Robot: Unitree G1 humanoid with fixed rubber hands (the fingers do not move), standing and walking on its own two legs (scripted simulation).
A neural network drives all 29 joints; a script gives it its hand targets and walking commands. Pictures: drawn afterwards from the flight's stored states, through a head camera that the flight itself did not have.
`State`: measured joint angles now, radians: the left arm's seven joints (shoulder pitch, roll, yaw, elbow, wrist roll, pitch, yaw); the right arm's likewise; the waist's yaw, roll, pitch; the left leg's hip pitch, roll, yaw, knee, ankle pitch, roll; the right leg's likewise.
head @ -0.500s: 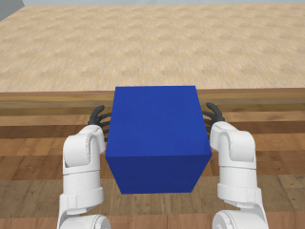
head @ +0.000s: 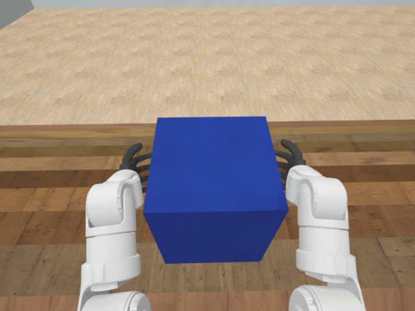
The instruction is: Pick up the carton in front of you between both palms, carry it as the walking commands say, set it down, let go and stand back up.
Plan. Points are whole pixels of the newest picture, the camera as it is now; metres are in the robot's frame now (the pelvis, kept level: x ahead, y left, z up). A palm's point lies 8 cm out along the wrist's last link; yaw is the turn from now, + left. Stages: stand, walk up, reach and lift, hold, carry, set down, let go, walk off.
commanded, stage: carry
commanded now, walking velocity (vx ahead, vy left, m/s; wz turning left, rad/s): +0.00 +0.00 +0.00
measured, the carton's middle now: (212, 194) +0.34 +0.00 +0.05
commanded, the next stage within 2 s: none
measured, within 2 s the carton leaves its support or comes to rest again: neither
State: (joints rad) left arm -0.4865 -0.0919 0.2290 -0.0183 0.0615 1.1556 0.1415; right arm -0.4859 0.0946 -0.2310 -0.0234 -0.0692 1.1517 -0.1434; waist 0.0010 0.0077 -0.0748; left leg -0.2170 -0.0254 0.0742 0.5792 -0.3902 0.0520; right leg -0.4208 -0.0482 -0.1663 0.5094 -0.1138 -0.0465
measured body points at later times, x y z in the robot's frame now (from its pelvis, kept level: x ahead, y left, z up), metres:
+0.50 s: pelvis +0.00 +0.00 +0.00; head -0.01 +0.00 +0.45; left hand +0.34 +0.15 +0.11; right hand +0.34 -0.15 +0.11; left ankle -0.05 +0.08 -0.73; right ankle +0.10 -0.10 -0.73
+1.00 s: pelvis +0.07 -0.04 -0.01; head +0.06 -0.05 +0.44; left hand +0.41 +0.11 +0.11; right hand +0.41 -0.19 +0.10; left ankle -0.04 +0.08 -0.70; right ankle +0.11 -0.10 -0.73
